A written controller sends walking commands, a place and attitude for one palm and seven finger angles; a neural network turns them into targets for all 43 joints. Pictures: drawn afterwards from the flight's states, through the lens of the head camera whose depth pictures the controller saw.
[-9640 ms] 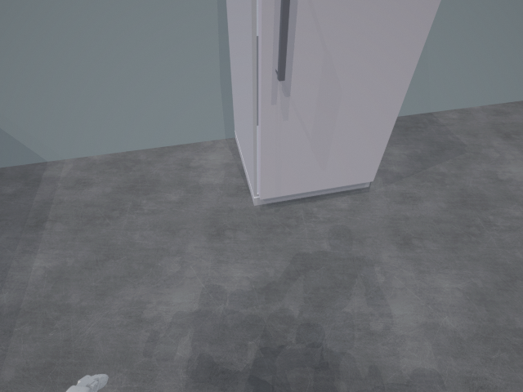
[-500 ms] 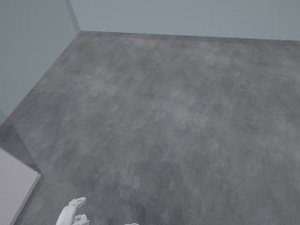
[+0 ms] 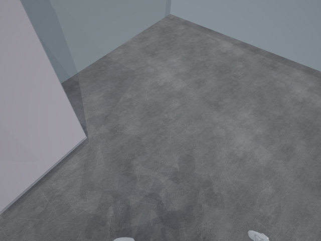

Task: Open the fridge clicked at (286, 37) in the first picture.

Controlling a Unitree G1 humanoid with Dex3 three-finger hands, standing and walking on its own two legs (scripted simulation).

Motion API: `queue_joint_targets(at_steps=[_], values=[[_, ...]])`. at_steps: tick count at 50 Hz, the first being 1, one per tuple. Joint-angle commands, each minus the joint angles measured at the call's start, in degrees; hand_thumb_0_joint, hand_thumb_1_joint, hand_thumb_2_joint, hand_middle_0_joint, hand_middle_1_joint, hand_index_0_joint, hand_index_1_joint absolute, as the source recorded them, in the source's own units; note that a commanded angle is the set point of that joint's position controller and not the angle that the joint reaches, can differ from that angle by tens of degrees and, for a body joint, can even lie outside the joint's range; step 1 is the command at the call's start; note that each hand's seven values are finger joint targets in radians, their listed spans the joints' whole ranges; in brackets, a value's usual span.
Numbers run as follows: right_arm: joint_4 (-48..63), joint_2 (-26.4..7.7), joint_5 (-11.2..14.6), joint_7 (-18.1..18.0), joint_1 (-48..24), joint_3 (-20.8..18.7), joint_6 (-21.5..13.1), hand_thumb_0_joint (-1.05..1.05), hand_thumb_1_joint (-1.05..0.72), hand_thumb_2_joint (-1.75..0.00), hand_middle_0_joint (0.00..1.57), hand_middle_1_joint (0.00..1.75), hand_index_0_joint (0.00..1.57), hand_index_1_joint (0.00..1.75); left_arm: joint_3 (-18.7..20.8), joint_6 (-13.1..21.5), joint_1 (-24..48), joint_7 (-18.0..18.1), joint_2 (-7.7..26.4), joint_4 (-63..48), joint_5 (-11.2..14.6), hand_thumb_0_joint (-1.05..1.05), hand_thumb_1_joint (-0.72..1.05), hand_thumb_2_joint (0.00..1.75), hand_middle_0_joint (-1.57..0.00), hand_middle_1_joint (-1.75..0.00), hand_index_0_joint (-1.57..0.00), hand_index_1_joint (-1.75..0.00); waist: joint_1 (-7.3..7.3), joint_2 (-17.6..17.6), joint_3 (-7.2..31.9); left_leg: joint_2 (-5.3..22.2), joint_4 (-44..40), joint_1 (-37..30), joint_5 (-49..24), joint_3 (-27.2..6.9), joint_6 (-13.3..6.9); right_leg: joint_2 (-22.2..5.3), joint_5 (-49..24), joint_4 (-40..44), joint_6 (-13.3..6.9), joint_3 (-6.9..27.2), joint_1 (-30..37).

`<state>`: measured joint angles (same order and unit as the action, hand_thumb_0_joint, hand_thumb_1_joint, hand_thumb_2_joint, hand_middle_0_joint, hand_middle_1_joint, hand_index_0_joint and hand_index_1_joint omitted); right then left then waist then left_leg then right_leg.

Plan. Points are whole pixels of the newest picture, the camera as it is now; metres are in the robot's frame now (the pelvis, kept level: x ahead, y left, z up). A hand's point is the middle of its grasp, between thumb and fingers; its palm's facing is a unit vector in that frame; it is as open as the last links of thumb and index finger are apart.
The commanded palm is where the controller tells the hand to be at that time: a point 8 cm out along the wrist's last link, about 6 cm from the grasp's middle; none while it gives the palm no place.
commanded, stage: turn to face it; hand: left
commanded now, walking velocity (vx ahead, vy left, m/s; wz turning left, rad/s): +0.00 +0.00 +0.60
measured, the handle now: out of the picture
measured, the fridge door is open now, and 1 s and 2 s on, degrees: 0 0 0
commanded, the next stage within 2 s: take the last steps up to it in 1.60 s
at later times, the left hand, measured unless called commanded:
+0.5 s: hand out of the picture +0.07 +0.19 -0.12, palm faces +0.28 -0.91 -0.30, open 7.3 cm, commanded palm none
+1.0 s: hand out of the picture -0.11 +0.21 -0.16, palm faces +0.59 -0.76 -0.26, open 7.4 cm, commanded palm none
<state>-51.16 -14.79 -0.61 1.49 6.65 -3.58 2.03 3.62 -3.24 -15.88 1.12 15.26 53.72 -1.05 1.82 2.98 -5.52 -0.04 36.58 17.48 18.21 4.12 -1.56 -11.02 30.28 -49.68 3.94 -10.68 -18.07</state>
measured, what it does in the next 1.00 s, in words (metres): steps on the spot, turning left: right foot, then left foot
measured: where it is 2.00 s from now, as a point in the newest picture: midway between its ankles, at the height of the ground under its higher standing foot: outside the picture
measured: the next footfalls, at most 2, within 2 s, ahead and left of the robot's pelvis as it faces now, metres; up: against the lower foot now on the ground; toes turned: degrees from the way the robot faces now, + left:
right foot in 0.42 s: +0.09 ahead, -0.14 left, +0.00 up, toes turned +12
left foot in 0.86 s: -0.05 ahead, +0.10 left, +0.00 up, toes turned +36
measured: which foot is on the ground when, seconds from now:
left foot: down 0.00-0.42, up 0.44-0.84, down 0.86-1.00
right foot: up 0.00-0.40, down 0.42-0.84, up 0.86-1.00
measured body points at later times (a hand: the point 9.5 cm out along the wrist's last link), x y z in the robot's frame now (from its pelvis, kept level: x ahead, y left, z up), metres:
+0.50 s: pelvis +0.00 -0.04 +0.01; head +0.03 -0.07 +0.46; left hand +0.06 +0.23 -0.10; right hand +0.12 -0.28 -0.15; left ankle -0.02 +0.09 -0.67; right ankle +0.05 -0.15 -0.72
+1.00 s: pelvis -0.02 +0.00 +0.01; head -0.01 +0.04 +0.46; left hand -0.14 +0.25 -0.14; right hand +0.20 -0.16 -0.11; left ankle -0.08 +0.08 -0.72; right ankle +0.05 -0.15 -0.64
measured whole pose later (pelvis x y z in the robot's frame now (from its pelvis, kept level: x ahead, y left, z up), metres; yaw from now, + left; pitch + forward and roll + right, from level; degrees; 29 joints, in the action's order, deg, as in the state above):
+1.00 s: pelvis -0.02 +0.00 +0.01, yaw +35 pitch +0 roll -1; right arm -51.9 -12.5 -1.0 0.3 10.2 -2.6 1.4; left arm 4.3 -4.5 -12.7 0.9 16.2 54.4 -1.0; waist 0.4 2.2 -3.9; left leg 0.0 32.7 15.1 17.3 0.9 -1.8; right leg -7.4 26.5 -63.7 5.2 -4.1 -26.9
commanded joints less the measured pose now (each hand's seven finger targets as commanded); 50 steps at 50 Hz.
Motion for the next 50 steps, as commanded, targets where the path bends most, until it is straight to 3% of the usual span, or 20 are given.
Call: queue_joint_targets(at_steps=[1,3,5,13,18,19,20,21,22,25,28,36,38,40,41,42,43,44,47,50], values=[[1.26,-13.17,-0.5,-2.18,8.55,-3.17,-1.04,0.0,-0.9,-0.9,0.2,0.3,0.2,0.3,1.27,1.26,7.4,0.17,4.51,-7.7,0.13,0.0,0.9,0.9,-0.2,-0.3,-0.2,-0.3,-5.89,-15.1,9.22,18.67,-14.47,-15.59,-37.37,-21.42,-9.7,2.16,1.11,-18.62,1.45,8.83,-17.5],[2.79,-10.68,-0.54,-2.19,3.13,-2.07,-1.2,0.0,-0.9,-0.9,0.2,0.3,0.2,0.3,1.44,1.39,5.72,-0.39,5.26,-6.35,0.1,0.0,0.9,0.9,-0.2,-0.3,-0.2,-0.3,-3.29,-13.52,6.53,14.17,-15.33,-10.24,-33.25,-17.18,-7.26,2.83,-4.7,-17.94,1.62,9.52,-14.51],[3.24,-10.42,-0.44,-2.07,2.55,-1.93,-1.43,0.0,-0.9,-0.9,0.2,0.3,0.2,0.3,1.35,1.32,4.22,-0.54,5.13,-5.82,0.14,0.0,0.9,0.9,-0.2,-0.3,-0.2,-0.3,-2.51,-11.74,6.99,12.31,-15.74,-9.68,-32.58,-15.92,-6.68,4.02,-6.98,-16.06,1.97,9.41,-12.9],[2.89,-10.97,-0.76,-1.71,5.33,-2.88,-0.82,0.0,-0.9,-0.9,0.2,0.3,0.2,0.3,0.87,1.58,9.09,-0.06,4.3,-8.68,0.39,0.0,0.9,0.9,-0.2,-0.3,-0.2,-0.3,-3.98,-11.61,6.71,12.12,-15.88,-8.68,-25.06,-24.07,-8.58,6.98,-5.46,-2.25,2.15,10.26,-9.79],[3.93,-10.62,-0.62,-1.64,2.58,-3.33,-0.34,0.0,-0.9,-0.9,0.2,0.3,0.2,0.3,0.94,2.62,4.03,0.26,4.4,-8.28,0.98,0.0,0.9,0.9,-0.2,-0.3,-0.2,-0.3,-1.08,-12.58,7.78,9.15,-10.6,-0.02,-26.41,-26.69,-6.32,10.03,-12.37,16.26,1.0,9.24,5.74],[4.28,-9.32,-0.35,-1.56,2.09,-3.21,-0.38,0.0,-0.9,-0.9,0.2,0.3,0.2,0.3,1.33,3.21,0.98,0.42,5.18,-7.7,0.92,0.0,0.9,0.9,-0.2,-0.3,-0.2,-0.3,0.58,-9.07,9.06,6.87,-7.23,3.81,-20.74,-25.3,-4.14,8.53,-18.22,25.0,0.83,9.79,12.59],[4.55,-5.79,0.22,-1.21,3.62,-2.74,-0.46,0.0,-0.9,-0.9,0.2,0.3,0.2,0.3,2.13,3.89,-0.6,0.83,9.4,-7.55,0.1,0.0,0.9,0.9,-0.2,-0.3,-0.2,-0.3,1.08,2.19,10.55,1.17,1.52,12.46,-6.16,-19.78,0.06,-1.79,-17.12,32.53,-1.74,19.09,21.14],[5.97,-3.33,0.12,-1.24,3.88,-2.34,-0.41,0.0,-0.9,-0.9,0.2,0.3,0.2,0.3,2.81,3.93,-0.95,1.02,13.97,-7.97,-0.48,0.0,0.9,0.9,-0.2,-0.3,-0.2,-0.3,1.46,15.61,9.75,-6.21,15.99,19.39,15.4,-8.96,4.23,-16.8,-22.08,35.25,-8.51,34.19,19.84],[5.73,-6.3,-0.46,-1.27,3.3,-3.24,0.1,0.0,-0.9,-0.9,0.2,0.3,0.2,0.3,2.3,3.39,0.1,1.15,13.3,-8.69,-0.03,0.0,0.9,0.9,-0.2,-0.3,-0.2,-0.3,0.79,9.75,8.43,-2.73,25.94,16.86,16.17,-11.22,3.61,-18.45,-20.75,35.09,-11.88,31.89,11.31],[2.26,-5.91,-0.91,-0.1,5.78,-3.51,1.51,0.0,-0.9,-0.9,0.2,0.3,0.2,0.3,1.17,3.34,9.09,0.95,7.54,-10.28,0.04,0.0,0.9,0.9,-0.2,-0.3,-0.2,-0.3,-3.38,7.55,2.98,0.41,35.83,15.22,5.58,-8.78,4.26,-9.19,-13.58,35.19,-9.2,19.32,3.13],[1.22,-4.42,-0.72,0.54,7.34,-3.11,1.84,0.0,-0.9,-0.9,0.2,0.3,0.2,0.3,0.74,3.58,8.49,0.93,6.04,-9.61,-0.21,0.0,0.9,0.9,-0.2,-0.3,-0.2,-0.3,-3.74,7.36,2.96,1.0,34.25,14.21,1.8,-5.99,5.32,-6.81,-16.76,34.19,-7.99,11.36,4.0],[2.99,-2.85,-0.1,0.5,0.41,-1.64,1.11,0.0,-0.9,-0.9,0.2,0.3,0.2,0.3,2.06,2.92,1.05,0.78,9.68,-6.29,-0.83,0.0,0.9,0.9,-0.2,-0.3,-0.2,-0.3,0.76,9.74,4.43,1.89,12.25,8.7,7.97,0.35,5.71,-10.55,-27.92,29.58,-10.64,7.13,10.41],[2.91,-2.54,0.11,0.29,1.16,-1.34,0.5,0.0,-0.9,-0.9,0.2,0.3,0.2,0.3,2.43,2.8,0.54,0.67,10.08,-5.54,-0.89,0.0,0.9,0.9,-0.2,-0.3,-0.2,-0.3,0.73,10.2,6.18,1.5,6.66,5.51,8.44,1.44,5.1,-11.49,-33.77,26.26,-10.49,6.37,11.45],[2.03,-3.36,0.01,-0.01,5.71,-1.42,-0.19,0.0,-0.9,-0.9,0.2,0.3,0.2,0.3,2.64,2.49,1.68,0.46,10.08,-5.4,-0.46,0.0,0.9,0.9,-0.2,-0.3,-0.2,-0.3,-1.75,8.31,8.94,0.96,-4.06,-1.21,0.83,2.24,4.45,-10.48,-34.81,19.63,-7.52,2.46,10.52],[1.08,-5.49,-0.03,0.07,8.86,-1.93,-0.77,0.0,-0.9,-0.9,0.2,0.3,0.2,0.3,2.48,2.1,1.86,0.32,9.19,-5.55,0.13,0.0,0.9,0.9,-0.2,-0.3,-0.2,-0.3,-3.63,2.62,11.06,1.87,-12.42,-9.73,-8.02,-0.03,3.81,-8.8,-31.23,12.1,-4.59,0.37,5.45],[0.8,-11.74,-0.36,-0.26,11.52,-3.39,-1.44,0.0,-0.9,-0.9,0.2,0.3,0.2,0.3,1.95,1.71,1.4,-0.01,5.49,-7.19,0.71,0.0,0.9,0.9,-0.2,-0.3,-0.2,-0.3,-5.19,-14.49,12.29,14.41,-16.77,-18.45,-22.29,-17.67,-1.14,-1.43,-11.33,-0.4,0.12,-1.86,-8.39],[0.33,-16.32,-0.07,-0.72,14.73,-4.33,-1.19,0.0,-0.9,-0.9,0.2,0.3,0.2,0.3,0.53,1.36,5.3,0.04,2.87,-9.5,0.4,0.0,0.9,0.9,-0.2,-0.3,-0.2,-0.3,-6.75,-22.88,11.97,23.63,-17.06,-19.31,-39.53,-27.9,-6.63,3.09,9.61,-9.46,2.33,2.43,-17.26],[-0.61,-15.85,-0.42,-1.03,15.68,-4.16,-0.92,0.0,-0.9,-0.9,0.2,0.3,0.2,0.3,0.77,1.07,7.81,0.13,4.38,-9.67,0.16,0.0,0.9,0.9,-0.2,-0.3,-0.2,-0.3,-7.4,-15.9,11.69,25.21,-15.54,-17.34,-38.4,-26.19,-10.05,2.2,7.55,-14.69,1.07,6.77,-16.98],[1.17,-10.68,-0.69,-2.28,6.9,-2.42,-1.28,0.0,-0.9,-0.9,0.2,0.3,0.2,0.3,1.4,1.1,8.77,-0.23,4.58,-6.87,0.22,0.0,0.9,0.9,-0.2,-0.3,-0.2,-0.3,-4.36,-15.05,5.61,15.49,-16.46,-10.04,-31.43,-19.4,-7.06,2.76,-4.27,-18.17,1.33,9.72,-16.99],[1.58,-9.48,-0.48,-2.36,5.85,-1.81,-1.84,0.0,-0.9,-0.9,0.2,0.3,0.2,0.3,1.29,1.45,6.22,-0.51,4.6,-5.41,0.33,0.0,0.9,0.9,-0.2,-0.3,-0.2,-0.3,-2.93,-11.97,6.98,12.62,-15.53,-11.54,-36.94,-16.12,-6.14,4.13,-7.53,-16.85,2.03,9.46,-14.61]])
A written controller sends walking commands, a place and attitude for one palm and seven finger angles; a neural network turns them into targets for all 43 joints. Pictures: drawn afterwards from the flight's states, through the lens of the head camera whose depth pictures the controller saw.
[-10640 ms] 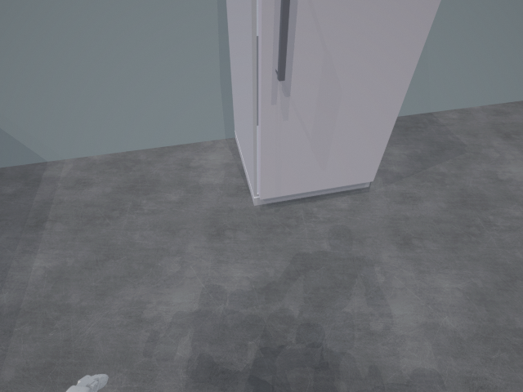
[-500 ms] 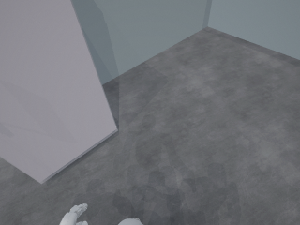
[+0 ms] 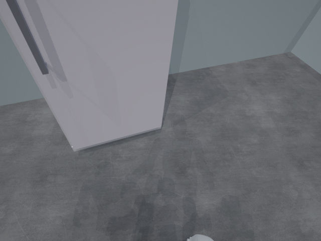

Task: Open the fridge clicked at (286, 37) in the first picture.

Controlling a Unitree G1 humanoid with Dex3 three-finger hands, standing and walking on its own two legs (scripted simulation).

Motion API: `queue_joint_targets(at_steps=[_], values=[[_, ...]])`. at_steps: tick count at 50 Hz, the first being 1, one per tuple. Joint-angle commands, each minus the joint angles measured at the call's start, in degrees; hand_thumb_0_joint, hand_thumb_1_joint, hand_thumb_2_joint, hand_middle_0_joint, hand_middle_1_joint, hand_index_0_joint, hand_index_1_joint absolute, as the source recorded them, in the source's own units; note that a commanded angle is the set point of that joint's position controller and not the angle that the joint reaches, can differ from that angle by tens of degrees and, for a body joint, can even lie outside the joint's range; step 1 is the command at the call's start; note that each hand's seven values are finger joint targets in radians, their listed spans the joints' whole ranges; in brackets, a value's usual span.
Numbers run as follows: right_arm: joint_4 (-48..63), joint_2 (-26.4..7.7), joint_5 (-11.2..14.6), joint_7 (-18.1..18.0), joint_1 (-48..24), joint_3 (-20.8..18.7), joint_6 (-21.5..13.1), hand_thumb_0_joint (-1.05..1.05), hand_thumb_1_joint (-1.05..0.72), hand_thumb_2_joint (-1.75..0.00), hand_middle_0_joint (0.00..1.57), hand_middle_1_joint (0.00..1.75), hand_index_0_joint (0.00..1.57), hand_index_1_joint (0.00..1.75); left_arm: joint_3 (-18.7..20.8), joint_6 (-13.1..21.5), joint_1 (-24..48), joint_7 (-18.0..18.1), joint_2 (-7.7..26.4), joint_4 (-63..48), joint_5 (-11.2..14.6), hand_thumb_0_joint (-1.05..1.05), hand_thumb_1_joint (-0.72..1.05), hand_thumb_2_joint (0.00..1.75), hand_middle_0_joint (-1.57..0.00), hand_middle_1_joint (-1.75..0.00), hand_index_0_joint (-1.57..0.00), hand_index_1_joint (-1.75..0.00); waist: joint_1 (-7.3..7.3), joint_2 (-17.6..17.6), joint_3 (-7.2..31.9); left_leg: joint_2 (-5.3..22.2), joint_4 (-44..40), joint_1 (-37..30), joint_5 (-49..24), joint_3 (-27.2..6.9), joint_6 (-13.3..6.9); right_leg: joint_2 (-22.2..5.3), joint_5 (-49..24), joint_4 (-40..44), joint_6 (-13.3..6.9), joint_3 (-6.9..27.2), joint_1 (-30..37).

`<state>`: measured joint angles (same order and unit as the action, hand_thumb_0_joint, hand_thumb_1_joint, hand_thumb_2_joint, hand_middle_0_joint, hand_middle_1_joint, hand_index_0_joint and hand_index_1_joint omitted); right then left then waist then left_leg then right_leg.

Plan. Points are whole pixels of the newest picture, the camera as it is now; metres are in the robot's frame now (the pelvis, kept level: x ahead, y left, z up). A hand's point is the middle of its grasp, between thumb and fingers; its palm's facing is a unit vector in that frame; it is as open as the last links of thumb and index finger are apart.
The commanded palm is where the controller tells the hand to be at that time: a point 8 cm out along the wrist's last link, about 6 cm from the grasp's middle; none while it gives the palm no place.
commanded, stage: turn to face it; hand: left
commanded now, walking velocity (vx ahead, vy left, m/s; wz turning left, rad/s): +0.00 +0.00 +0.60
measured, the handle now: (19, 14) +0.67 +0.49 +0.18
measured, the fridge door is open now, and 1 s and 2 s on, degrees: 0 0 0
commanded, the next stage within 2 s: take the last steps up to it in 0.60 s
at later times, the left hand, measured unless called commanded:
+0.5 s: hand out of the picture +0.03 +0.15 -0.13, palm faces +0.27 -0.91 -0.32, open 7.3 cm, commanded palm none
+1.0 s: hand out of the picture -0.14 +0.15 -0.17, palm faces +0.47 -0.86 -0.19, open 7.4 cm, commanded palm none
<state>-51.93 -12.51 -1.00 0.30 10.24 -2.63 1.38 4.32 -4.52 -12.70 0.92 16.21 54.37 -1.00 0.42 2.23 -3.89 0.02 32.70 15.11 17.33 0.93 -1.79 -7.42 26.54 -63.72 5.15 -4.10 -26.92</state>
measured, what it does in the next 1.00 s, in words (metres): steps on the spot, turning left: right foot, then left foot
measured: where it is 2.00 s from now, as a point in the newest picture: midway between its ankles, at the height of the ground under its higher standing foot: (135, 234)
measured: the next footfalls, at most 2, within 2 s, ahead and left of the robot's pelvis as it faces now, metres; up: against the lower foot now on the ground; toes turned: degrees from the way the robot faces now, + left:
right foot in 0.34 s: +0.07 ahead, -0.15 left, +0.00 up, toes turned +9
left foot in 0.84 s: -0.08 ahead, +0.06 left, +0.00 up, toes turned +27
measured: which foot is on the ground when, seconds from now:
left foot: down 0.00-0.34, up 0.36-0.82, down 0.84-1.00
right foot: up 0.00-0.32, down 0.34-0.84, up 0.86-1.00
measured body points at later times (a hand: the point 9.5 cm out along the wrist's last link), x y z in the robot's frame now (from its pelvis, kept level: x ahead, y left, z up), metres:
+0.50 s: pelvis -0.01 -0.07 +0.01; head +0.01 -0.11 +0.45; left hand +0.02 +0.20 -0.10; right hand +0.10 -0.31 -0.16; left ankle -0.07 +0.08 -0.64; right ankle +0.03 -0.15 -0.73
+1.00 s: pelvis -0.04 -0.02 +0.01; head -0.06 +0.00 +0.46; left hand -0.16 +0.20 -0.15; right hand +0.11 -0.21 -0.13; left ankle -0.11 +0.04 -0.73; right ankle +0.04 -0.14 -0.66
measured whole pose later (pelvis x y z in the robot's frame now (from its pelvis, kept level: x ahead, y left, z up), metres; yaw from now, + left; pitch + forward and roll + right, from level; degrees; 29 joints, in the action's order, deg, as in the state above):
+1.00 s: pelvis -0.04 -0.02 +0.01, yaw +25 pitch -3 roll -1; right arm -57.5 -9.5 -0.9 -1.1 15.5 -1.1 -0.9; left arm 2.9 -2.3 -19.2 -0.6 13.3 61.3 -1.9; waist 1.6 1.7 -0.3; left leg -0.6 23.6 4.5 16.7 2.0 -2.7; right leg -5.5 19.9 -59.5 2.1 -4.8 -26.9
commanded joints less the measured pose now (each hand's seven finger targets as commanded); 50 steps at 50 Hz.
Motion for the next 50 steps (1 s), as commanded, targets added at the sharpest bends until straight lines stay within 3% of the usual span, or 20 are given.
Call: queue_joint_targets(at_steps=[1,8,12,15,16,17,18,19,21,24,28,35,37,39,40,42,43,44,46,50], values=[[2.23,-11.84,-0.09,-1.18,2.89,-2.79,-1.21,0.0,-0.9,-0.9,0.2,0.3,0.2,0.3,0.54,2.68,3.17,-0.19,3.55,-6.09,0.36,0.0,0.9,0.9,-0.2,-0.3,-0.2,-0.3,-1.67,-10.55,6.09,12.62,-11.59,-9.71,-35.86,-13.55,-6.32,0.8,-3.91,-1.6,1.02,3.21,-5.31],[2.0,-12.13,-0.42,-0.93,4.83,-3.63,-0.49,0.0,-0.9,-0.9,0.2,0.3,0.2,0.3,0.13,2.74,7.86,0.38,3.04,-8.56,0.58,0.0,0.9,0.9,-0.2,-0.3,-0.2,-0.3,-3.11,-10.73,5.08,12.92,-11.84,-9.63,-30.13,-20.81,-8.44,3.0,-1.5,8.99,1.29,4.26,-3.2],[2.88,-12.17,-0.63,-0.83,2.22,-3.93,0.07,0.0,-0.9,-0.9,0.2,0.3,0.2,0.3,-0.15,3.13,5.39,0.62,2.03,-8.7,0.95,0.0,0.9,0.9,-0.2,-0.3,-0.2,-0.3,-1.77,-11.91,5.68,11.25,-10.06,-4.11,-29.5,-23.23,-7.88,5.61,-2.15,20.68,0.04,3.27,6.22],[3.52,-10.93,-0.07,-0.65,0.72,-3.91,0.23,0.0,-0.9,-0.9,0.2,0.3,0.2,0.3,0.25,4.26,-0.24,0.88,3.15,-7.42,1.05,0.0,0.9,0.9,-0.2,-0.3,-0.2,-0.3,1.12,-9.66,7.73,7.64,-4.39,2.76,-25.0,-22.42,-4.37,5.71,-14.18,38.33,-0.56,2.79,19.91],[3.69,-8.28,0.49,-0.35,1.51,-3.61,0.13,0.0,-0.9,-0.9,0.2,0.3,0.2,0.3,0.87,4.93,-2.51,1.19,6.47,-7.03,0.47,0.0,0.9,0.9,-0.2,-0.3,-0.2,-0.3,1.96,-1.31,9.27,3.34,1.75,10.1,-12.46,-18.77,-0.75,-1.46,-16.21,45.11,-2.17,9.23,28.41],[5.05,-4.4,0.66,-0.19,1.81,-3.02,0.1,0.0,-0.9,-0.9,0.2,0.3,0.2,0.3,1.84,5.3,-3.36,1.57,11.67,-7.16,-0.53,0.0,0.9,0.9,-0.2,-0.3,-0.2,-0.3,2.4,15.7,8.52,-5.72,15.91,19.93,13.01,-6.81,4.0,-17.5,-22.27,47.79,-8.66,25.52,31.0],[5.33,-7.44,0.16,-0.39,1.14,-3.9,0.75,0.0,-0.9,-0.9,0.2,0.3,0.2,0.3,1.66,4.79,-2.87,1.53,12.01,-7.7,-0.1,0.0,0.9,0.9,-0.2,-0.3,-0.2,-0.3,2.29,11.69,7.21,-3.54,27.0,17.3,17.6,-7.71,3.98,-22.37,-24.83,47.98,-13.4,25.57,21.37],[4.17,-7.8,-0.17,-0.21,1.28,-4.13,1.49,0.0,-0.9,-0.9,0.2,0.3,0.2,0.3,1.52,4.9,0.64,1.73,8.93,-8.22,-0.07,0.0,0.9,0.9,-0.2,-0.3,-0.2,-0.3,0.67,9.16,4.82,-1.88,32.77,16.36,13.99,-9.5,3.46,-18.72,-17.43,49.18,-13.73,21.45,15.57],[1.59,-7.14,-0.5,0.58,2.85,-4.16,2.3,0.0,-0.9,-0.9,0.2,0.3,0.2,0.3,0.47,4.65,5.9,1.33,6.08,-9.13,0.03,0.0,0.9,0.9,-0.2,-0.3,-0.2,-0.3,-1.85,5.99,0.59,-0.54,38.56,15.59,6.88,-6.82,3.93,-12.14,-10.41,49.31,-11.21,14.28,10.73],[0.1,-5.64,-0.51,0.97,5.02,-3.65,2.5,0.0,-0.9,-0.9,0.2,0.3,0.2,0.3,-0.04,5.05,4.47,1.11,4.27,-8.46,-0.04,0.0,0.9,0.9,-0.2,-0.3,-0.2,-0.3,-2.01,7.85,0.85,-0.12,38.57,14.99,1.52,-4.31,5.06,-8.59,-13.51,48.6,-9.13,6.55,11.82],[0.23,-5.58,-0.33,0.81,1.32,-3.11,2.39,0.0,-0.9,-0.9,0.2,0.3,0.2,0.3,0.05,5.16,-1.94,1.15,4.33,-5.65,-0.21,0.0,0.9,0.9,-0.2,-0.3,-0.2,-0.3,0.91,8.85,1.4,0.69,31.31,15.33,3.22,-3.09,5.91,-9.64,-16.22,48.49,-10.49,6.68,17.26],[-0.04,-3.6,0.51,0.26,-2.64,-1.36,1.28,0.0,-0.9,-0.9,0.2,0.3,0.2,0.3,0.81,4.95,-7.0,1.04,6.92,-1.98,-1.07,0.0,0.9,0.9,-0.2,-0.3,-0.2,-0.3,3.32,9.63,4.5,0.81,12.96,7.72,10.67,0.92,5.01,-12.55,-28.41,44.9,-13.59,6.75,20.83],[-0.78,-3.06,0.54,0.11,-0.52,-0.86,0.61,0.0,-0.9,-0.9,0.2,0.3,0.2,0.3,0.97,5.02,-6.96,0.9,7.0,-0.72,-0.98,0.0,0.9,0.9,-0.2,-0.3,-0.2,-0.3,2.64,9.71,6.34,0.4,6.68,3.51,9.26,2.46,4.4,-12.8,-24.75,44.65,-12.82,6.81,20.74],[-2.47,-2.89,0.35,0.01,4.19,-0.59,-0.31,0.0,-0.9,-0.9,0.2,0.3,0.2,0.3,1.01,4.79,-4.99,0.66,6.81,-0.15,-0.54,0.0,0.9,0.9,-0.2,-0.3,-0.2,-0.3,-0.07,7.68,7.19,-0.03,-4.86,-5.99,2.5,4.16,3.53,-10.97,-12.67,42.37,-9.77,4.08,15.36],[-3.44,-4.6,0.34,-0.06,7.04,-0.87,-1.0,0.0,-0.9,-0.9,0.2,0.3,0.2,0.3,0.65,4.45,-4.03,0.4,5.46,-0.16,0.01,0.0,0.9,0.9,-0.2,-0.3,-0.2,-0.3,-1.72,2.53,7.32,1.27,-11.45,-13.52,-0.07,1.98,2.75,-8.47,-4.19,37.92,-7.14,1.06,8.4],[-3.95,-13.66,-0.59,-0.66,12.01,-2.75,-1.25,0.0,-0.9,-0.9,0.2,0.3,0.2,0.3,-0.92,3.98,-0.51,-0.36,-0.74,-3.36,0.0,0.0,0.9,0.9,-0.2,-0.3,-0.2,-0.3,-4.85,-22.33,1.87,21.64,-23.55,-17.28,12.69,-25.99,-6.77,3.29,8.37,13.6,-2.08,-6.06,-12.61],[-4.09,-13.65,-0.43,-0.8,11.88,-2.54,-1.04,0.0,-0.9,-0.9,0.2,0.3,0.2,0.3,-0.92,4.12,2.94,-0.61,0.79,-3.87,-0.42,0.0,0.9,0.9,-0.2,-0.3,-0.2,-0.3,-5.27,-16.52,-1.5,23.54,-24.84,-12.09,15.83,-25.71,-9.34,1.02,5.39,8.24,-3.38,-0.69,-13.32],[-4.49,-10.19,-0.52,-1.23,9.87,-1.7,-1.62,0.0,-0.9,-0.9,0.2,0.3,0.2,0.3,-0.8,4.1,2.63,-0.79,0.54,-2.63,-0.96,0.0,0.9,0.9,-0.2,-0.3,-0.2,-0.3,-4.04,-15.56,-2.59,19.9,-25.44,-10.09,16.33,-22.81,-8.63,0.56,1.65,5.67,-3.38,0.79,-12.91],[-4.29,-6.94,-0.28,-1.73,7.38,-0.41,-2.51,0.0,-0.9,-0.9,0.2,0.3,0.2,0.3,-0.92,4.43,1.41,-1.61,0.25,-0.2,-0.9,0.0,0.9,0.9,-0.2,-0.3,-0.2,-0.3,-2.22,-12.76,-6.35,15.82,-24.94,-6.98,10.06,-17.64,-7.19,0.5,-4.94,1.99,-3.37,1.56,-11.73],[-5.54,-5.66,0.3,-1.94,10.2,-0.36,-4.04,0.0,-0.9,-0.9,0.2,0.3,0.2,0.3,-1.29,4.59,-2.19,-1.89,-0.85,2.27,-0.66,0.0,0.9,0.9,-0.2,-0.3,-0.2,-0.3,-0.9,-8.26,-4.42,12.93,-24.2,-10.36,-3.78,-11.06,-7.19,0.97,-11.26,0.64,-1.97,0.84,-10.93]])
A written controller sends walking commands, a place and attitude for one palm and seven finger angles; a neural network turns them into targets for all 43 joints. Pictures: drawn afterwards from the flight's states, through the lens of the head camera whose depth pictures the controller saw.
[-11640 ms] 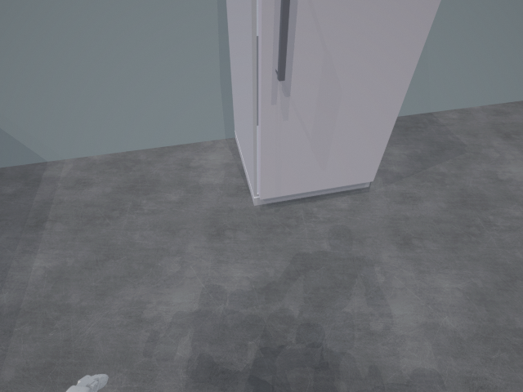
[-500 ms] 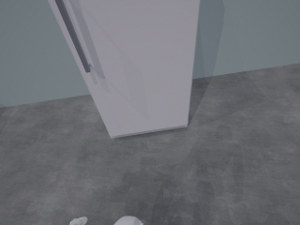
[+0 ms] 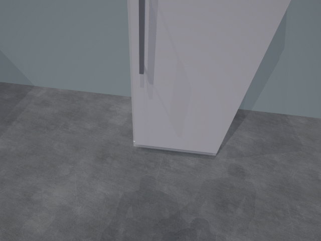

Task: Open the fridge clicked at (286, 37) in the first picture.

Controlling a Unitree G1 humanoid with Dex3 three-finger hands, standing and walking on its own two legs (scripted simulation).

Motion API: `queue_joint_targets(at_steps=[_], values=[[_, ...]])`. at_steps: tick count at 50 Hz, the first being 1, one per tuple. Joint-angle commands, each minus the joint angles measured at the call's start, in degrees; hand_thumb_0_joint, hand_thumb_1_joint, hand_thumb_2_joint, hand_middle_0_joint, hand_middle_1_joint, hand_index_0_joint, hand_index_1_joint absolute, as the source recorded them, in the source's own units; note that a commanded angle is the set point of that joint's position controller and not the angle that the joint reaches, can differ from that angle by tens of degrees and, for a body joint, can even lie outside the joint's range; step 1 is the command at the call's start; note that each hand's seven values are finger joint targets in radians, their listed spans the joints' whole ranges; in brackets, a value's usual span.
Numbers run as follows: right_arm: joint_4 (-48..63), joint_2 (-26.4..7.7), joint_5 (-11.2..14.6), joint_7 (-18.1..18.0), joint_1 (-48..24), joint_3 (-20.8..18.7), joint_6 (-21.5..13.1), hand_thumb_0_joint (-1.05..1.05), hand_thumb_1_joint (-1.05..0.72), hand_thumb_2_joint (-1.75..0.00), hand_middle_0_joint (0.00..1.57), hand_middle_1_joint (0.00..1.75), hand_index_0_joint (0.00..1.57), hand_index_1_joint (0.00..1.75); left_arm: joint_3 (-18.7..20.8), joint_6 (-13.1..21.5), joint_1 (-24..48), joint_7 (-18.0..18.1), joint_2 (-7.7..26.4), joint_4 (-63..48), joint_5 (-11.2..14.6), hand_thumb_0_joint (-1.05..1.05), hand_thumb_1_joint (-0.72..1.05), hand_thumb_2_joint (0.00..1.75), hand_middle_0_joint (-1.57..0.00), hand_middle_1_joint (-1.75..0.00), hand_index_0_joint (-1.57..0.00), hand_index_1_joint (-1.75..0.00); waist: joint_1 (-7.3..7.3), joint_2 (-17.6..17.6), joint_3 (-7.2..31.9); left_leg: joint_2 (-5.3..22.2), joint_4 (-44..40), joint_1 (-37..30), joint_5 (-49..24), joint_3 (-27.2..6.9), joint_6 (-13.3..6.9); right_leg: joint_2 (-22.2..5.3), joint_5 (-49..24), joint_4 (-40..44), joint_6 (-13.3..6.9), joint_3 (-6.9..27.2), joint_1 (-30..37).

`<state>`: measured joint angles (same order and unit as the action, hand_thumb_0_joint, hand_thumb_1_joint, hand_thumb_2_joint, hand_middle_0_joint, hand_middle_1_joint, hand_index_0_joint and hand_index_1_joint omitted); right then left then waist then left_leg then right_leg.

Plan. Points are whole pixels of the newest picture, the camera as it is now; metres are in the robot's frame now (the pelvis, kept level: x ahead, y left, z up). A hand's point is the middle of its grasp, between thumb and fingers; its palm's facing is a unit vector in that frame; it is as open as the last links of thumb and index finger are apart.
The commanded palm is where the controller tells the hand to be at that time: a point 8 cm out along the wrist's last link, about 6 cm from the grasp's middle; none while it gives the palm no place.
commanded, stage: take the last steps up to it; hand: left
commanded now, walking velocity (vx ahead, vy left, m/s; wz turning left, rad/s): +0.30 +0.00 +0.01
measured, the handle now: (142, 27) +0.86 +0.16 +0.17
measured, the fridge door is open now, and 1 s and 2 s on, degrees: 0 0 0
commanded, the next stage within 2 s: come to a stop and stand still in 0.98 s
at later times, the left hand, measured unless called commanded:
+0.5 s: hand (126, 216) +0.23 +0.12 -0.16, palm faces +0.05 -0.98 -0.20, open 7.3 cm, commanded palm none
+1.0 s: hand (109, 202) +0.28 +0.18 -0.19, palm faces +0.08 -0.99 -0.15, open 7.3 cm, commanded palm none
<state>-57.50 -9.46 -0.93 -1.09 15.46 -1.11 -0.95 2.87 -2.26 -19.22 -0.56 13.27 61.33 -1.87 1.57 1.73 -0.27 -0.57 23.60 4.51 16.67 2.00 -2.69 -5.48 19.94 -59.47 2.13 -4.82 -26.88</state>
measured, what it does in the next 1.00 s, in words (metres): walks ahead: right foot, then left foot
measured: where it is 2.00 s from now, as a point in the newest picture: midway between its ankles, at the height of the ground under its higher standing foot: outside the picture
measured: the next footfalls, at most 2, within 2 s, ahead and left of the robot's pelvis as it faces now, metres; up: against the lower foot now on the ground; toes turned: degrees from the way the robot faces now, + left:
right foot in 0.36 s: +0.22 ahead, -0.16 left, +0.00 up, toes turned -8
left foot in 0.82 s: +0.37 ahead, +0.10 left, +0.00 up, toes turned +10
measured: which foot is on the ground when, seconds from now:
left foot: down 0.00-0.36, up 0.38-0.80, down 0.82-1.00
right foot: up 0.00-0.34, down 0.36-0.84, up 0.86-1.00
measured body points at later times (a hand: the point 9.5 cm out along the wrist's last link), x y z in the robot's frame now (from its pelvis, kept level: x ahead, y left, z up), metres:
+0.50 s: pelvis +0.14 -0.06 -0.01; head +0.15 -0.08 +0.44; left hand +0.23 +0.17 -0.15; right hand +0.07 -0.28 -0.17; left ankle +0.07 +0.07 -0.65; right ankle +0.18 -0.16 -0.74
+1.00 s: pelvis +0.31 +0.02 -0.01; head +0.32 +0.03 +0.44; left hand +0.27 +0.24 -0.17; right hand +0.39 -0.22 -0.14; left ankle +0.34 +0.09 -0.74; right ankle +0.28 -0.12 -0.66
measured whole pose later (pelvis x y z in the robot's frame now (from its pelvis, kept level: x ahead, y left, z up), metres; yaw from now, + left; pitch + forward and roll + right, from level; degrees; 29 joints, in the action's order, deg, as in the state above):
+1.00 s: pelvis +0.31 +0.02 -0.01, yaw +0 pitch -2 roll +0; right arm -57.3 -8.9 -0.6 -1.4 11.3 -2.8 -4.2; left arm 2.8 0.5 -19.1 0.3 9.0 64.3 -1.6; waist 1.4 1.8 -3.1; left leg 0.8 27.3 13.0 13.0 10.3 -4.1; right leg -5.8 21.2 -64.1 0.2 -4.4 -25.7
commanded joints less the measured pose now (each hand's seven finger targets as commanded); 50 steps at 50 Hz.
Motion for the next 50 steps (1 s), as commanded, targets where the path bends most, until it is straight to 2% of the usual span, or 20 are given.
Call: queue_joint_targets(at_steps=[1,7,12,14,16,17,18,19,21,23,26,35,37,39,40,41,42,45,48,50], values=[[-0.54,-8.5,0.35,-0.65,5.94,-1.89,-1.9,0.0,-0.9,-0.9,0.2,0.3,0.2,0.3,0.23,2.21,4.84,-0.34,2.0,-4.69,0.25,0.0,0.9,0.9,-0.2,-0.3,-0.2,-0.3,-2.14,-7.93,-8.4,13.75,-15.51,0.29,-3.53,-12.02,-6.52,-1.16,-5.56,-3.53,1.27,1.84,-11.54],[-3.13,-7.43,0.1,-1.02,10.92,-1.98,-2.71,0.0,-0.9,-0.9,0.2,0.3,0.2,0.3,0.3,2.38,11.67,-0.52,0.98,-7.23,0.63,0.0,0.9,0.9,-0.2,-0.3,-0.2,-0.3,-3.41,-7.32,-10.24,16.22,-15.7,-2.55,-9.2,-11.74,-8.69,-2.36,-6.99,5.1,1.7,2.07,-13.76],[-5.24,-7.86,-0.64,-1.06,13.05,-2.34,-2.74,0.0,-0.9,-0.9,0.2,0.3,0.2,0.3,0.17,3.49,15.91,-0.88,-0.94,-8.98,0.94,0.0,0.9,0.9,-0.2,-0.3,-0.2,-0.3,-4.46,-8.08,-8.29,16.16,-10.99,-3.4,-18.26,-9.19,-7.86,-0.34,-4.47,18.63,0.1,-0.54,-5.84],[-5.93,-8.11,-0.8,-1.01,12.37,-2.39,-2.63,0.0,-0.9,-0.9,0.2,0.3,0.2,0.3,0.49,4.08,13.16,-0.84,-0.57,-8.14,1.0,0.0,0.9,0.9,-0.2,-0.3,-0.2,-0.3,-2.91,-8.21,-6.93,15.78,-6.92,-1.05,-22.65,-7.99,-6.76,1.46,-4.76,23.63,-1.21,-1.71,2.23],[-6.26,-7.98,-0.27,-0.73,12.34,-2.37,-2.69,0.0,-0.9,-0.9,0.2,0.3,0.2,0.3,1.29,5.25,0.38,-0.62,1.98,-3.85,0.65,0.0,0.9,0.9,-0.2,-0.3,-0.2,-0.3,2.59,-3.08,-0.05,10.7,8.49,3.27,-26.61,-3.15,-3.32,3.41,-10.15,31.2,-2.22,-2.74,20.71],[-5.61,-5.9,0.43,-0.14,13.15,-2.21,-3.03,0.0,-0.9,-0.9,0.2,0.3,0.2,0.3,2.34,6.23,-7.5,0.01,6.62,-1.54,0.13,0.0,0.9,0.9,-0.2,-0.3,-0.2,-0.3,5.48,4.98,6.21,6.9,22.71,14.79,-16.78,-0.17,-0.74,-6.63,-8.44,33.68,-5.83,8.71,35.94],[-3.57,-3.07,0.69,0.11,14.38,-1.61,-3.07,0.0,-0.9,-0.9,0.2,0.3,0.2,0.3,3.8,6.35,-13.6,0.82,12.44,-0.15,0.62,0.0,0.9,0.9,-0.2,-0.3,-0.2,-0.3,5.84,17.05,11.36,-0.66,39.75,26.81,14.23,1.8,1.48,-22.23,-13.91,40.62,-11.24,31.08,43.56],[-2.62,-5.35,0.71,0.02,10.17,-2.16,-2.58,0.0,-0.9,-0.9,0.2,0.3,0.2,0.3,3.67,5.88,-12.37,1.18,11.94,-0.24,1.48,0.0,0.9,0.9,-0.2,-0.3,-0.2,-0.3,6.02,10.05,7.7,2.23,47.4,29.39,16.03,-3.2,0.6,-22.86,-10.48,44.01,-13.31,31.63,37.82],[-2.64,-3.53,0.31,0.6,5.66,-2.56,-2.12,0.0,-0.9,-0.9,0.2,0.3,0.2,0.3,2.46,5.81,-2.4,1.33,7.25,-2.15,1.33,0.0,0.9,0.9,-0.2,-0.3,-0.2,-0.3,3.03,4.33,-2.3,6.35,50.61,30.84,6.97,-3.8,0.62,-19.21,4.99,47.85,-11.8,26.91,22.09],[-3.5,-1.67,-0.36,1.06,6.87,-2.53,-0.96,0.0,-0.9,-0.9,0.2,0.3,0.2,0.3,1.08,6.03,2.28,1.6,2.5,-3.06,1.07,0.0,0.9,0.9,-0.2,-0.3,-0.2,-0.3,-0.41,1.52,-4.81,8.09,46.93,26.68,1.52,-3.4,1.5,-15.27,3.12,49.67,-9.85,16.73,13.39],[-3.87,-0.25,-0.69,1.48,9.08,-2.26,0.25,0.0,-0.9,-0.9,0.2,0.3,0.2,0.3,0.21,6.55,1.97,1.59,0.53,-2.45,0.64,0.0,0.9,0.9,-0.2,-0.3,-0.2,-0.3,-2.74,5.24,-5.07,7.88,39.59,24.28,-1.86,-0.39,3.45,-11.16,-5.06,50.57,-8.12,7.09,9.84],[1.92,-1.29,-0.37,3.07,-4.52,-2.31,-1.05,0.0,-0.9,-0.9,0.2,0.3,0.2,0.3,1.06,6.97,-2.98,1.41,4.22,-0.02,0.29,0.0,0.9,0.9,-0.2,-0.3,-0.2,-0.3,0.16,5.04,-6.58,7.01,16.32,23.02,-5.23,3.36,4.28,-11.9,-9.43,48.3,-9.71,5.49,16.06],[2.31,-1.95,-0.28,2.96,-4.82,-2.33,-1.55,0.0,-0.9,-0.9,0.2,0.3,0.2,0.3,1.22,6.64,-3.24,1.55,4.46,0.41,0.27,0.0,0.9,0.9,-0.2,-0.3,-0.2,-0.3,-0.09,4.66,-5.6,6.19,12.47,19.17,-4.17,3.81,3.67,-12.35,-11.44,45.46,-9.41,5.48,17.15],[0.76,-3.47,-0.41,2.59,0.38,-2.61,-2.15,0.0,-0.9,-0.9,0.2,0.3,0.2,0.3,1.28,5.99,-2.56,1.54,4.28,0.44,0.48,0.0,0.9,0.9,-0.2,-0.3,-0.2,-0.3,-2.97,0.94,-3.66,3.8,5.93,6.87,-6.26,5.78,3.16,-9.6,-11.88,37.61,-7.66,2.14,12.55],[-1.16,-6.28,-0.62,2.01,6.4,-3.21,-2.6,0.0,-0.9,-0.9,0.2,0.3,0.2,0.3,0.87,5.71,-3.12,1.4,2.68,0.34,0.67,0.0,0.9,0.9,-0.2,-0.3,-0.2,-0.3,-5.25,-4.6,-0.45,5.56,2.57,-3.21,-6.14,2.58,2.17,-6.0,-12.79,26.18,-6.02,-0.45,8.26],[-2.36,-12.33,-1.29,1.31,12.66,-4.61,-2.98,0.0,-0.9,-0.9,0.2,0.3,0.2,0.3,0.33,5.55,-4.84,1.01,-0.75,-0.73,1.21,0.0,0.9,0.9,-0.2,-0.3,-0.2,-0.3,-6.87,-18.95,4.59,18.83,-1.6,-12.4,-9.16,-14.51,-2.38,1.57,1.94,9.63,-2.92,-5.86,-1.44],[-3.13,-14.25,-0.66,0.76,15.62,-4.74,-2.29,0.0,-0.9,-0.9,0.2,0.3,0.2,0.3,-0.17,5.63,-2.64,1.09,-0.99,-2.37,0.95,0.0,0.9,0.9,-0.2,-0.3,-0.2,-0.3,-7.33,-20.78,5.14,25.05,-7.21,-12.94,-12.09,-22.63,-6.77,4.01,15.47,-2.36,-2.52,-2.68,-7.42],[-1.29,-7.89,-0.24,-0.09,5.92,-2.71,-2.49,0.0,-0.9,-0.9,0.2,0.3,0.2,0.3,0.37,5.02,1.14,0.85,-0.64,-1.4,0.59,0.0,0.9,0.9,-0.2,-0.3,-0.2,-0.3,-4.36,-9.48,-1.71,21.56,-9.53,0.04,-12.82,-14.27,-6.51,-1.77,5.43,-9.46,-2.67,2.49,-7.75],[-1.0,-5.28,0.11,-0.27,2.53,-1.83,-3.28,0.0,-0.9,-0.9,0.2,0.3,0.2,0.3,0.27,3.79,-2.36,0.59,-2.56,0.32,0.32,0.0,0.9,0.9,-0.2,-0.3,-0.2,-0.3,-1.02,-6.12,-2.74,17.48,-12.5,6.98,-12.69,-6.75,-4.96,-2.13,-1.46,-6.93,-1.6,2.46,-2.69],[-0.84,-4.36,0.0,-0.41,3.0,-2.17,-3.34,0.0,-0.9,-0.9,0.2,0.3,0.2,0.3,0.55,2.86,-3.09,0.77,-3.28,0.23,0.07,0.0,0.9,0.9,-0.2,-0.3,-0.2,-0.3,-0.64,-6.51,-2.31,16.44,-13.8,7.4,-11.29,-4.72,-4.95,-1.84,-4.6,-5.82,-1.04,2.6,-3.06]])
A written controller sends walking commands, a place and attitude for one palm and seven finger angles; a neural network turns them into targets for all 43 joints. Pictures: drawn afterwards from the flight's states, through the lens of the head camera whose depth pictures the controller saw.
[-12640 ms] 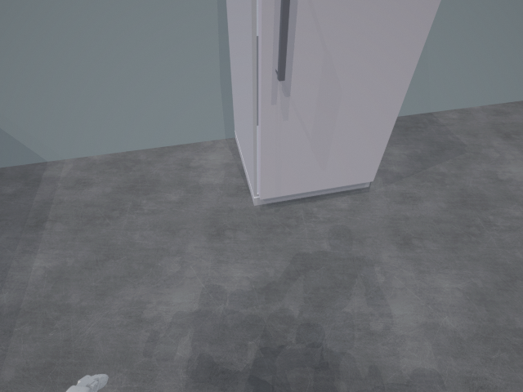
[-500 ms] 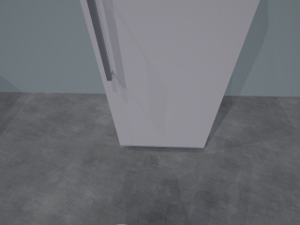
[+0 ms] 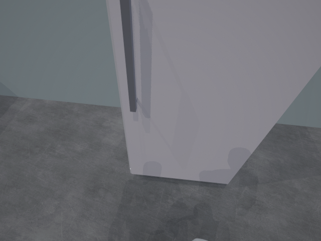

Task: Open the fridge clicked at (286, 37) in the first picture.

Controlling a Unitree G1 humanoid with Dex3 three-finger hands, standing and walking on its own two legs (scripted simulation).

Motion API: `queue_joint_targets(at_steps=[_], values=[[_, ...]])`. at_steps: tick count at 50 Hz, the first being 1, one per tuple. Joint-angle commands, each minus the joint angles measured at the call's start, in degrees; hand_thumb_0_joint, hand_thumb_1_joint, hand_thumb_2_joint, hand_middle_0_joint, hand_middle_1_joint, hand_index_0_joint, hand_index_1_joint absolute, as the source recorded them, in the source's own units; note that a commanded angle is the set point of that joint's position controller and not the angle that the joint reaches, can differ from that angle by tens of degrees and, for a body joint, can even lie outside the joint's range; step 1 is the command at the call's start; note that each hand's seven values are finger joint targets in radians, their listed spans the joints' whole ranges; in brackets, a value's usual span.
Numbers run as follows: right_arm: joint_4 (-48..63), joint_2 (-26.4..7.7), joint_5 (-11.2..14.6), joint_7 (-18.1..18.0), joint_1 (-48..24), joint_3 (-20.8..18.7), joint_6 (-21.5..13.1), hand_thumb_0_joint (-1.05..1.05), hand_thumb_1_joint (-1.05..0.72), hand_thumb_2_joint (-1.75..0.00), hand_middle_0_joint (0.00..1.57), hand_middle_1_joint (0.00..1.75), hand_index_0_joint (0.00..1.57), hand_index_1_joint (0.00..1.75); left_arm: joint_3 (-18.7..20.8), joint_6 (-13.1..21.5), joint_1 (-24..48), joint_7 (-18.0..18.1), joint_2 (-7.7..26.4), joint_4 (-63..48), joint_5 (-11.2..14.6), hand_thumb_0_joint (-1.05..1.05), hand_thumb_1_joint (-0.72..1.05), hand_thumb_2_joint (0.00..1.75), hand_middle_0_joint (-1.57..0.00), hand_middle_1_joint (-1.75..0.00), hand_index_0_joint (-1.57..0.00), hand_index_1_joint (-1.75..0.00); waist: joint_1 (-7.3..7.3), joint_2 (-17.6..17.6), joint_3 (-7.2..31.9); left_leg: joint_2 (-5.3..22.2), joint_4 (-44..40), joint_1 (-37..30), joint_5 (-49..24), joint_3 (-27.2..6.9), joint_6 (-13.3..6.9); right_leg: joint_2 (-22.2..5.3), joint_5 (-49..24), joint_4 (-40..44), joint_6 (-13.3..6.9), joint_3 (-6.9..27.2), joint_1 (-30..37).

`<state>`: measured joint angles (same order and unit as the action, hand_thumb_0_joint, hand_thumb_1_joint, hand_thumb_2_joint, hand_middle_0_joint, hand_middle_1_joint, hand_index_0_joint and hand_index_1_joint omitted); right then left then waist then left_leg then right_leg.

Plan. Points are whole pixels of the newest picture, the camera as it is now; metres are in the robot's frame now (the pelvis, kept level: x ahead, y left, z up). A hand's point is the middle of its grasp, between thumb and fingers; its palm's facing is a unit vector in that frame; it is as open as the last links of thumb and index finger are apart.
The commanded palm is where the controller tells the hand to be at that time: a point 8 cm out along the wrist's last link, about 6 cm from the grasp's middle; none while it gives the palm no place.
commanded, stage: come to a stop and stand still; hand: left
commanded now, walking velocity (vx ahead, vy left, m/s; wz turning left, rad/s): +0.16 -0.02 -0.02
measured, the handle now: (131, 55) +0.56 +0.14 +0.17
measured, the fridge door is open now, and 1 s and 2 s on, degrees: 0 0 0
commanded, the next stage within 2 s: none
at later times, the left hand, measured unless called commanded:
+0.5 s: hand (112, 239) +0.15 +0.15 -0.17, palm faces +0.06 -0.97 -0.23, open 7.2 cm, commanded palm none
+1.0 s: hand out of the picture +0.00 +0.21 -0.17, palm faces +0.04 -0.98 -0.20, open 7.4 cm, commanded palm none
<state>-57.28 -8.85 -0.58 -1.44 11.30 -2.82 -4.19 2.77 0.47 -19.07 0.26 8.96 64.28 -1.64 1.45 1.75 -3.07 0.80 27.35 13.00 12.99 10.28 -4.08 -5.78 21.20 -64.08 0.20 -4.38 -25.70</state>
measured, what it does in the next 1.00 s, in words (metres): steps on the spot: right foot, then left foot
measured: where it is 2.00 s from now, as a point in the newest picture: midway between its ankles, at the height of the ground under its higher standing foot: outside the picture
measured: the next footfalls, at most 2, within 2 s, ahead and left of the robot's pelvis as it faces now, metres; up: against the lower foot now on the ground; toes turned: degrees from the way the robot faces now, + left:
right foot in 0.28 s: +0.17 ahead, -0.14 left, +0.00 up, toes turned -5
left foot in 0.68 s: +0.05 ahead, +0.08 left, +0.00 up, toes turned +6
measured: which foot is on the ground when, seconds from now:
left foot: down 0.00-0.34, up 0.36-0.66, down 0.68-1.00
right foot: up 0.00-0.26, down 0.28-0.68, up 0.70-1.00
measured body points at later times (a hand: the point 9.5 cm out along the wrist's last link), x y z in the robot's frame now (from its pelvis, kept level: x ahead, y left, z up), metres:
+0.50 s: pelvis +0.06 -0.03 -0.01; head +0.10 -0.05 +0.44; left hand +0.15 +0.20 -0.15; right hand +0.06 -0.24 -0.18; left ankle +0.00 +0.10 -0.68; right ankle +0.13 -0.13 -0.74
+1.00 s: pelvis +0.02 +0.01 +0.01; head +0.03 +0.03 +0.46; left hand +0.00 +0.26 -0.15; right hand +0.00 -0.20 -0.14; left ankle +0.00 +0.12 -0.74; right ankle -0.01 -0.11 -0.70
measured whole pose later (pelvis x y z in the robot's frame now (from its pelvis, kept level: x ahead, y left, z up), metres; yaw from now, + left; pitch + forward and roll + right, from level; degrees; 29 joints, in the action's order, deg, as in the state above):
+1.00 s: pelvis +0.02 +0.01 +0.01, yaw +0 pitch +0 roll +0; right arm -61.2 -6.3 -1.6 -2.4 19.2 -1.2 -0.7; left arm 3.0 -3.1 -17.3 0.1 11.7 63.5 -1.3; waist -1.0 1.5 -0.9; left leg 0.6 20.2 8.1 12.6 3.1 -1.0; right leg -1.7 22.0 -45.5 2.7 -1.5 -19.7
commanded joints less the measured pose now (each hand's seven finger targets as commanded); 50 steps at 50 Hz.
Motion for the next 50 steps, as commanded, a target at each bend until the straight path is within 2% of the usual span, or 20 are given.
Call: queue_joint_targets(at_steps=[1,5,8,10,12,13,14,16,17,18,22,28,32,33,34,35,38,44,48,50], values=[[-1.28,-5.17,-0.31,-0.11,7.33,-0.36,-0.08,0.0,-0.9,-0.9,0.2,0.3,0.2,0.3,0.65,-0.17,-2.72,-0.09,1.13,-3.02,-0.13,0.0,0.9,0.9,-0.2,-0.3,-0.2,-0.3,-0.45,-6.59,-0.11,14.99,-18.1,-1.77,-7.35,-12.62,-3.79,-1.53,-7.02,-0.44,1.09,2.21,-5.53],[-2.58,-4.86,-0.49,-0.44,8.79,-0.12,-0.08,0.0,-0.9,-0.9,0.2,0.3,0.2,0.3,0.26,-0.37,2.52,0.05,1.23,-5.11,0.21,0.0,0.9,0.9,-0.2,-0.3,-0.2,-0.3,-0.95,-4.88,-0.37,15.7,-15.4,-5.69,-21.72,-11.16,-5.91,-1.84,-7.65,10.32,1.9,2.46,-5.63],[-3.79,-4.8,-0.87,-0.93,9.36,0.42,0.54,0.0,-0.9,-0.9,0.2,0.3,0.2,0.3,-0.58,-0.25,4.45,0.98,0.58,-5.38,0.52,0.0,0.9,0.9,-0.2,-0.3,-0.2,-0.3,-1.49,-6.03,0.65,14.84,-9.05,-7.21,-41.58,-9.21,-4.59,0.79,-6.35,22.47,1.45,0.39,2.03],[-4.64,-5.48,-0.67,-1.16,9.34,0.13,1.47,0.0,-0.9,-0.9,0.2,0.3,0.2,0.3,-0.68,-0.5,4.24,1.4,1.27,-5.08,0.65,0.0,0.9,0.9,-0.2,-0.3,-0.2,-0.3,-1.44,-8.24,1.13,14.55,-6.25,-7.85,-42.66,-8.79,-3.22,1.62,-7.72,28.59,1.33,-0.32,6.26],[-5.12,-5.15,-0.13,-1.25,9.0,-0.21,2.34,0.0,-0.9,-0.9,0.2,0.3,0.2,0.3,-0.31,-0.48,2.21,1.64,3.25,-4.61,0.64,0.0,0.9,0.9,-0.2,-0.3,-0.2,-0.3,-0.09,-7.0,0.97,12.49,-2.75,-6.28,-35.26,-8.26,-0.64,1.35,-16.0,36.5,1.18,-0.13,11.23],[-5.07,-4.19,0.11,-1.16,9.89,-0.33,2.61,0.0,-0.9,-0.9,0.2,0.3,0.2,0.3,0.08,-0.03,1.04,1.86,5.7,-4.53,0.43,0.0,0.9,0.9,-0.2,-0.3,-0.2,-0.3,0.23,-2.91,1.47,9.88,0.8,-3.02,-27.83,-7.51,1.56,-0.92,-31.78,39.08,0.65,3.04,15.67],[-4.76,-2.85,0.39,-0.97,10.98,-0.52,3.03,0.0,-0.9,-0.9,0.2,0.3,0.2,0.3,0.43,0.13,0.47,2.14,7.89,-4.38,0.36,0.0,0.9,0.9,-0.2,-0.3,-0.2,-0.3,-0.32,1.1,2.65,6.34,3.39,2.34,-14.88,-5.99,3.61,-6.56,-49.28,35.19,-2.39,8.96,20.01],[-5.22,-0.62,0.67,-0.7,13.11,-0.76,4.59,0.0,-0.9,-0.9,0.2,0.3,0.2,0.3,0.72,-0.04,1.73,2.11,10.16,-4.83,0.74,0.0,0.9,0.9,-0.2,-0.3,-0.2,-0.3,-1.41,5.47,3.55,1.59,9.98,3.99,9.64,-4.78,5.25,-15.34,-60.18,36.47,-9.62,11.48,18.9],[-5.01,-0.64,0.59,-0.79,12.72,-0.97,5.4,0.0,-0.9,-0.9,0.2,0.3,0.2,0.3,1.1,0.19,2.01,2.3,10.43,-5.15,0.57,0.0,0.9,0.9,-0.2,-0.3,-0.2,-0.3,-1.04,10.74,6.44,1.17,17.65,4.1,18.63,-4.91,5.66,-16.43,-58.47,39.45,-12.23,14.06,18.99],[-4.45,-1.48,0.48,-0.88,11.17,-1.12,5.76,0.0,-0.9,-0.9,0.2,0.3,0.2,0.3,1.23,0.07,2.27,2.66,9.78,-5.33,0.49,0.0,0.9,0.9,-0.2,-0.3,-0.2,-0.3,0.2,10.86,6.74,1.25,24.07,5.12,21.96,-7.16,5.44,-16.88,-57.8,40.66,-13.63,14.58,18.2],[-2.92,-1.95,0.27,-0.45,8.01,-1.57,6.55,0.0,-0.9,-0.9,0.2,0.3,0.2,0.3,2.17,-0.61,6.63,3.21,9.94,-7.95,0.08,0.0,0.9,0.9,-0.2,-0.3,-0.2,-0.3,-0.07,5.46,7.97,0.74,33.92,10.03,19.47,-11.14,6.1,-15.58,-49.3,40.8,-13.04,13.16,18.01],[-0.92,-1.83,0.07,0.57,7.16,-1.45,6.38,0.0,-0.9,-0.9,0.2,0.3,0.2,0.3,2.9,-1.29,8.69,2.7,10.89,-9.67,-0.72,0.0,0.9,0.9,-0.2,-0.3,-0.2,-0.3,-0.02,8.86,7.71,0.18,19.74,4.89,14.88,-8.37,6.46,-12.1,-21.04,45.06,-9.86,12.35,12.76],[-2.95,-2.6,-0.06,0.76,14.21,-0.78,5.19,0.0,-0.9,-0.9,0.2,0.3,0.2,0.3,2.25,-2.3,11.08,2.01,9.8,-10.01,0.01,0.0,0.9,0.9,-0.2,-0.3,-0.2,-0.3,-3.65,7.11,5.94,-0.67,-1.57,-10.25,5.83,-6.51,5.2,-5.84,8.64,44.25,-2.94,9.34,-0.57],[-2.51,-5.36,-0.54,0.54,14.35,-1.12,4.64,0.0,-0.9,-0.9,0.2,0.3,0.2,0.3,1.55,-2.49,10.45,1.75,6.9,-10.16,0.53,0.0,0.9,0.9,-0.2,-0.3,-0.2,-0.3,-3.93,-3.38,4.92,5.3,-9.52,-8.9,13.58,-16.04,3.58,-1.33,11.73,36.18,-0.61,6.37,-4.27],[-0.87,-9.49,-1.27,0.24,11.26,-1.75,4.28,0.0,-0.9,-0.9,0.2,0.3,0.2,0.3,1.11,-2.77,10.88,1.4,3.8,-11.11,1.14,0.0,0.9,0.9,-0.2,-0.3,-0.2,-0.3,-3.94,-18.15,-0.61,15.71,-20.46,2.24,27.89,-29.73,-0.01,4.13,7.33,25.24,2.0,0.75,-4.59],[1.41,-10.93,-1.49,-0.11,5.35,-1.59,4.36,0.0,-0.9,-0.9,0.2,0.3,0.2,0.3,1.27,-2.93,11.72,1.26,4.52,-11.15,0.85,0.0,0.9,0.9,-0.2,-0.3,-0.2,-0.3,-2.71,-17.19,-6.03,19.41,-25.5,13.81,32.93,-33.39,-2.89,3.83,3.33,19.19,1.5,4.19,-0.93],[1.78,-8.39,-1.2,-0.6,0.93,-0.44,3.42,0.0,-0.9,-0.9,0.2,0.3,0.2,0.3,1.83,-2.98,5.83,0.05,5.34,-7.48,-0.2,0.0,0.9,0.9,-0.2,-0.3,-0.2,-0.3,0.55,-11.83,-6.32,14.1,-22.72,11.0,23.34,-25.2,-0.88,4.84,-2.59,8.0,1.44,6.03,-1.57],[-1.51,-7.54,-0.88,-1.49,10.84,-0.58,2.41,0.0,-0.9,-0.9,0.2,0.3,0.2,0.3,0.87,-1.45,5.99,-0.42,5.12,-6.18,0.21,0.0,0.9,0.9,-0.2,-0.3,-0.2,-0.3,-3.57,-8.65,-2.82,14.8,-17.35,-10.01,-1.35,-21.5,-2.88,3.18,-2.69,12.19,2.94,4.97,-8.54],[-3.59,-8.12,-1.18,-1.83,13.05,-0.83,2.74,0.0,-0.9,-0.9,0.2,0.3,0.2,0.3,0.04,-1.56,7.93,-0.36,3.95,-6.6,0.72,0.0,0.9,0.9,-0.2,-0.3,-0.2,-0.3,-4.82,-9.95,0.0,16.71,-12.6,-12.34,-18.03,-21.07,-5.2,2.72,2.97,21.48,2.53,3.75,-2.69],[-3.99,-8.55,-1.14,-1.71,11.57,-0.82,3.02,0.0,-0.9,-0.9,0.2,0.3,0.2,0.3,-0.3,-1.38,5.99,-0.16,2.72,-5.62,1.08,0.0,0.9,0.9,-0.2,-0.3,-0.2,-0.3,-3.87,-11.88,1.87,15.74,-10.76,-9.84,-20.77,-19.83,-4.8,3.53,3.26,26.86,2.0,2.5,3.83]])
